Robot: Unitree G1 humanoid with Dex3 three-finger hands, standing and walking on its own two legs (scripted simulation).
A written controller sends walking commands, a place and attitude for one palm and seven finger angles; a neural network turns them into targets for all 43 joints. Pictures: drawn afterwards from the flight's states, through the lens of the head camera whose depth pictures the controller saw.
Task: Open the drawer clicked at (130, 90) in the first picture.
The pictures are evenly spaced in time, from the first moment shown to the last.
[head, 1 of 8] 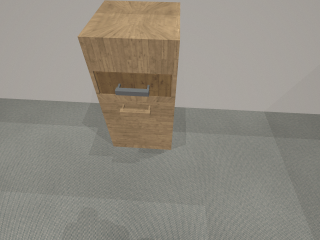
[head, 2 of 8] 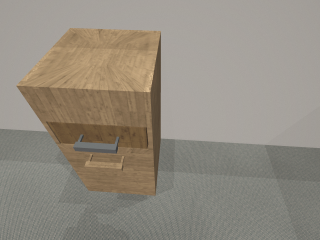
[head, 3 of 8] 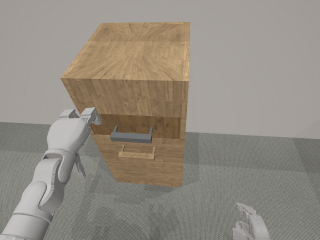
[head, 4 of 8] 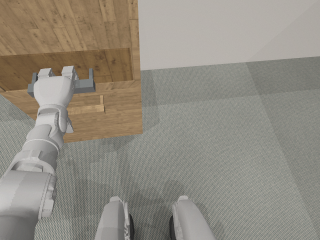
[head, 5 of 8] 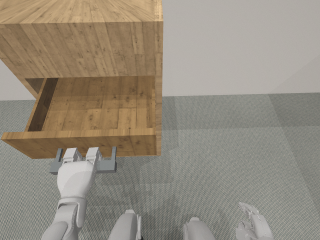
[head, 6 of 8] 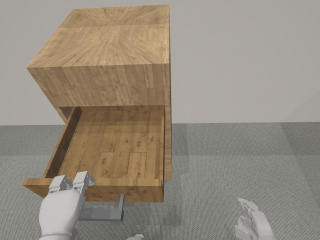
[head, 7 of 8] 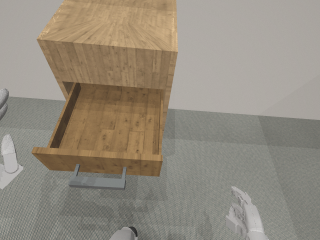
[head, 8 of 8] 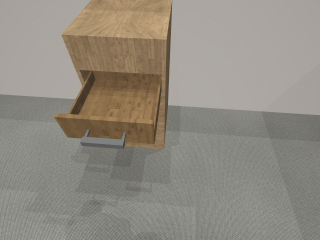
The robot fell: no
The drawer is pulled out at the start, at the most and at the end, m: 0.00 0.30 0.30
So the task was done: yes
